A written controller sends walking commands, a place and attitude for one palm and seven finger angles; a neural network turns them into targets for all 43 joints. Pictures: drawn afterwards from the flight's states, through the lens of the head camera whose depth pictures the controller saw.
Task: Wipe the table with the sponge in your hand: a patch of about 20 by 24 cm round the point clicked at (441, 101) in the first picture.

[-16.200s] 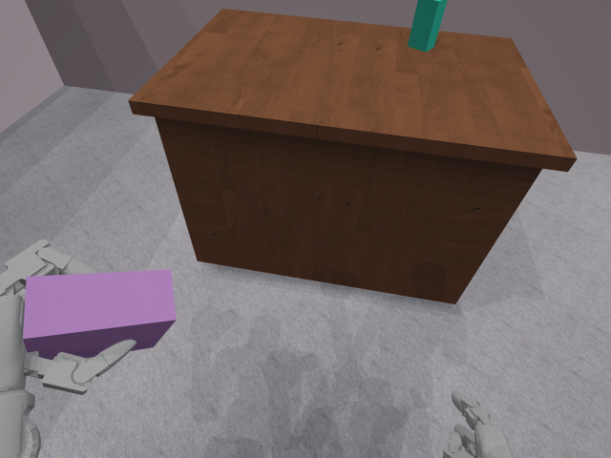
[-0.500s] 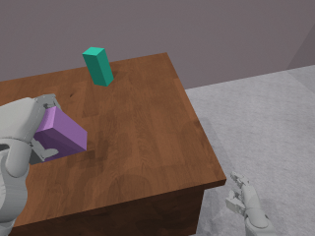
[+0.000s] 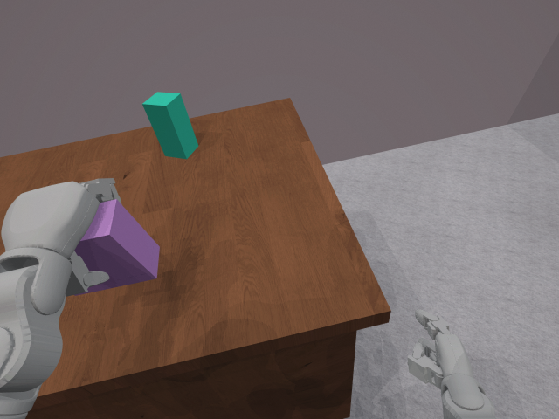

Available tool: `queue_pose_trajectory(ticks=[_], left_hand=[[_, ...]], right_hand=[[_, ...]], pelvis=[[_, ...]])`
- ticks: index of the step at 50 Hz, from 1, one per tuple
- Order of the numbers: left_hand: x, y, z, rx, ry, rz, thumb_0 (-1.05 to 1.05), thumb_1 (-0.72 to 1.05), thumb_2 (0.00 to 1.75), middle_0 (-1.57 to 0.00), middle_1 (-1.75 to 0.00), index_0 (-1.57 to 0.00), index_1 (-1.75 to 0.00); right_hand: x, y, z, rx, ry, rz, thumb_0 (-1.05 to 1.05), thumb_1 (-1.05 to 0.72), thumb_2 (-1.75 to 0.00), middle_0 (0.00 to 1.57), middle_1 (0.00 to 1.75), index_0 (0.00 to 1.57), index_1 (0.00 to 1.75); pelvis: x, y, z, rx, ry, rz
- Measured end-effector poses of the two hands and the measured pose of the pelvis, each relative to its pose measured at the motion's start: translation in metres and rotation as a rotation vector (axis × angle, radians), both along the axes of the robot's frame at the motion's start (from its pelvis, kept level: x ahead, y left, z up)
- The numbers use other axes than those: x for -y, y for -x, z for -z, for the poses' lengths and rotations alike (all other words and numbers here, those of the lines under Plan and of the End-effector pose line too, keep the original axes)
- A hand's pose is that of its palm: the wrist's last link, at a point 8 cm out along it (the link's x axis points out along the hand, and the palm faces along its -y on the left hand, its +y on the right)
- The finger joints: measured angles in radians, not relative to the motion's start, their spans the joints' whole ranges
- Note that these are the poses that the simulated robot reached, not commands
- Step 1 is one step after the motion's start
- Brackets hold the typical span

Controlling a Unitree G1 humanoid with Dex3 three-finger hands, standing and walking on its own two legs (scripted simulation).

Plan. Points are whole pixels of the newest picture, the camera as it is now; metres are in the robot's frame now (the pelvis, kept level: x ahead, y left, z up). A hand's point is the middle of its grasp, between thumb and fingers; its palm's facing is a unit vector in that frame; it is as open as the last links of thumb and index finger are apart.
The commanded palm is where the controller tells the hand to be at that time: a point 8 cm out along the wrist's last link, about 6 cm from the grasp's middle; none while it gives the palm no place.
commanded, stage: turn the palm down, sponge in hand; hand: left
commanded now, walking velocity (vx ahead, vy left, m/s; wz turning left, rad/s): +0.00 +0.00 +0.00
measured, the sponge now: (102, 257) +0.24 +0.28 +0.15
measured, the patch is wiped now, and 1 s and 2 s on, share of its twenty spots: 0.00 0.00 0.00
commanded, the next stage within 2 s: move the sponge above the wiping area in 0.10 s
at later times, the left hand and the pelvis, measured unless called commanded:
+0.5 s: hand (87, 245) +0.24 +0.29 +0.18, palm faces +0.13 -0.04 -0.99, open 9.4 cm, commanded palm +0.20 +0.28 +0.25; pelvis +0.01 +0.00 +0.00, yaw +0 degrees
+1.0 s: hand (96, 243) +0.25 +0.29 +0.17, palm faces +0.14 -0.06 -0.99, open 9.5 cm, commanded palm +0.21 +0.28 +0.23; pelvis +0.01 +0.01 +0.00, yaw +0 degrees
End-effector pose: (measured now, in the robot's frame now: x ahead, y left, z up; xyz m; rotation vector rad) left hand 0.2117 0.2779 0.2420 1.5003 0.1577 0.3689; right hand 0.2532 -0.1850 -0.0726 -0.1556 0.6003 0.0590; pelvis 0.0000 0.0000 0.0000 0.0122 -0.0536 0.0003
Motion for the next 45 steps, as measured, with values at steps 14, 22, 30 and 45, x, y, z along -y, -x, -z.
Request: queue_pose_trajectory(ticks=[14, 22, 30, 45], left_hand=[[0.0, -0.003, -0.003, 0.024, 0.0, 0.003, -0.01, -0.44, 1.04, -0.79, -1.37, -0.8, -1.37], [-0.003, 0.0, 0.008, 0.002, 0.019, -0.001, -0.01, -0.44, 1.04, -0.79, -1.37, -0.8, -1.37], [-0.011, -0.003, 0.015, -0.011, 0.018, -0.022, -0.01, -0.44, 1.04, -0.79, -1.37, -0.8, -1.37], [0.003, -0.015, 0.02, -0.005, 0.019, 0.028, -0.01, -0.44, 1.04, -0.79, -1.37, -0.8, -1.37]], right_hand=[[0.004, -0.003, 0.0, 0.001, -0.003, 0.012, 0.01, -0.91, -0.9, 0.2, 0.3, 0.2, 0.3], [0.001, -0.007, -0.002, 0.006, 0.003, 0.008, 0.01, -0.91, -0.9, 0.2, 0.3, 0.2, 0.3], [-0.006, -0.009, -0.004, 0.001, 0.013, -0.006, 0.01, -0.91, -0.9, 0.2, 0.3, 0.2, 0.3], [-0.015, -0.009, -0.004, -0.009, -0.012, -0.02, 0.01, -0.91, -0.9, 0.2, 0.3, 0.2, 0.3]], pelvis=[[0.0, -0.005, 0.0, -0.004, -0.001, 0.006], [-0.003, -0.008, 0.0, -0.006, 0.0, 0.007], [-0.005, -0.008, -0.001, -0.004, 0.002, -0.001], [-0.008, -0.009, -0.002, -0.011, 0.001, 0.007]])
